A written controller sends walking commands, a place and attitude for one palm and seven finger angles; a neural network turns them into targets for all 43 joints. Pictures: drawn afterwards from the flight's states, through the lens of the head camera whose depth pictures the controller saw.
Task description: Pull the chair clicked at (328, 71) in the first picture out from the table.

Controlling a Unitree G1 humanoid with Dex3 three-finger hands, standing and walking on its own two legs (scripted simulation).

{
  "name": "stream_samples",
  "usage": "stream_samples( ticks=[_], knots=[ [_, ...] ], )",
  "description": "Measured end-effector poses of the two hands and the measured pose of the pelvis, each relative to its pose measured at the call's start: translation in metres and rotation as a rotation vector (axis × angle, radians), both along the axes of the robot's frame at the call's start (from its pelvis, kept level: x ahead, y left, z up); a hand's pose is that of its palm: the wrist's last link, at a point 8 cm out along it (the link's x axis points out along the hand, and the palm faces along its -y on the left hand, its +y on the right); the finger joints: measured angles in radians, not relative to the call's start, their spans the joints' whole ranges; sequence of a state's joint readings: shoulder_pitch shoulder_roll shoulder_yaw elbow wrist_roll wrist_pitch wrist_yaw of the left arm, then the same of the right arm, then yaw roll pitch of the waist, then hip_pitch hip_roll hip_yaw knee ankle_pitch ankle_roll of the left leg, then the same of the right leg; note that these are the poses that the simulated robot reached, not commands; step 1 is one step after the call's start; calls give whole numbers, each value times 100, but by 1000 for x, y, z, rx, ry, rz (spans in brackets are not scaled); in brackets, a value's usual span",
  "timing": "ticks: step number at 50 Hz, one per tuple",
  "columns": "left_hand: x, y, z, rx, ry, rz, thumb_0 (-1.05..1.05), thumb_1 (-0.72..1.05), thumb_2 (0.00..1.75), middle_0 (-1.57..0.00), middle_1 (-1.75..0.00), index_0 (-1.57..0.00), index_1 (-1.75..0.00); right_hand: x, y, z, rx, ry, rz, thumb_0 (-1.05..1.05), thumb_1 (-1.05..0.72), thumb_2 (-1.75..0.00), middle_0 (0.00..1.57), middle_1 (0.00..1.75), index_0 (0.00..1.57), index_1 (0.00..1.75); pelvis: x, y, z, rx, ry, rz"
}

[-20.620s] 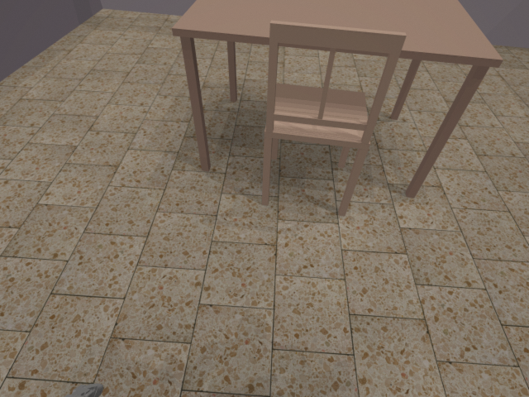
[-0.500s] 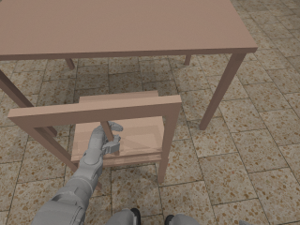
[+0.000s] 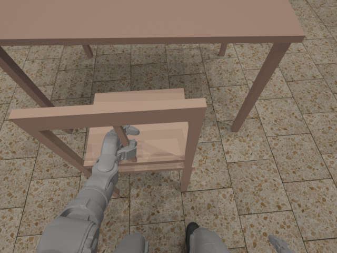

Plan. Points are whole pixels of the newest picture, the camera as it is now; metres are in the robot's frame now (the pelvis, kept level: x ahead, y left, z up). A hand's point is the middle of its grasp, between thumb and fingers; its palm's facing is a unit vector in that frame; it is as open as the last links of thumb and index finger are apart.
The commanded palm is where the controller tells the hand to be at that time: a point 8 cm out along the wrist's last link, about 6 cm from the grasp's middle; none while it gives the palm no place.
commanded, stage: step backward, pulling the chair out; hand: left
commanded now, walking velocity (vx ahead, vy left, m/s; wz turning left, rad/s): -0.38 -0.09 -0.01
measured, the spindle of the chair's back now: (126, 144) +0.39 +0.12 -0.09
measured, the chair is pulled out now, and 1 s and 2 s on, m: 0.21 0.30 0.41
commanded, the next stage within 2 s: none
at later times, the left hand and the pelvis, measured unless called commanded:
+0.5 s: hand (123, 166) +0.32 +0.12 -0.07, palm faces -0.13 -0.97 -0.18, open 5.0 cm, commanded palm +0.32 +0.17 -0.07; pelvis -0.05 +0.04 -0.02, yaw -1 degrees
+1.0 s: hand (119, 180) +0.28 +0.13 -0.07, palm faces -0.10 -0.98 -0.17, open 5.0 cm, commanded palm +0.28 +0.18 -0.06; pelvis -0.10 +0.04 -0.01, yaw +1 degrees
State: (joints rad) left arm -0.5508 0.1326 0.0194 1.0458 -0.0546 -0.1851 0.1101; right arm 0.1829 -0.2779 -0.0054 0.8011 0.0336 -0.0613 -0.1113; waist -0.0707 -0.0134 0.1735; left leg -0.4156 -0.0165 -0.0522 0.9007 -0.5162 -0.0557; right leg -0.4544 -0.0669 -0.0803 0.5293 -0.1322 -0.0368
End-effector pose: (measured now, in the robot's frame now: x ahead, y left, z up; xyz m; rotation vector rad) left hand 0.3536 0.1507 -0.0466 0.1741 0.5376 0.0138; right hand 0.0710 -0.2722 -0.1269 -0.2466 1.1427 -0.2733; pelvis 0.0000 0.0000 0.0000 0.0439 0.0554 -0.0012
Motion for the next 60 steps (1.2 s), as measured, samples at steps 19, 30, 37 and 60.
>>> stream_samples(
  ticks=[19, 30, 37, 60],
  knots=[
    [-31, 21, -1, 4, -63, -148, 3, 74, 82, -33, -128, -49, -145, -37, 83, -14, 97, -14, -39, 1, -90, -89, 21, 30, 21, 30, -40, 42, -15, -48, -26, -16],
    [-53, 24, -1, 23, -70, -77, 3, 73, 84, -37, -127, -49, -145, -91, 56, -30, 68, 67, -74, 1, -90, -89, 21, 30, 21, 30, -56, 32, -22, -13, -17, -12],
    [-60, 25, -1, 19, -72, -73, 3, 73, 83, -37, -128, -49, -145, -103, 30, -16, -19, 54, -69, 1, -90, -89, 21, 30, 21, 30, -80, 36, -19, -13, -17, -13],
    [-101, 36, 2, 14, -45, -53, 3, 74, 81, -36, -127, -49, -145, -96, 58, -9, 55, -15, -10, 1, -90, -89, 21, 30, 21, 30, -107, 30, -8, -41, -6, -19]
  ],
)
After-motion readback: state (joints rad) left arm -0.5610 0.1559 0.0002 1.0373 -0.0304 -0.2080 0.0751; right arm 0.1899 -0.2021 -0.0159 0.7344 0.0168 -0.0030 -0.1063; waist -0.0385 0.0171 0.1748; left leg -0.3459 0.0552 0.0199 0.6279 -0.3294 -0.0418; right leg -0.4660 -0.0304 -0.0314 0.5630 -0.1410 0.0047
